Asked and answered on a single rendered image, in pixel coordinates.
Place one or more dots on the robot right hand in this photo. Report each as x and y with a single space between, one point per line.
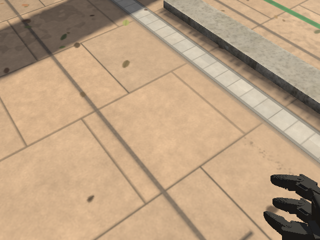
308 212

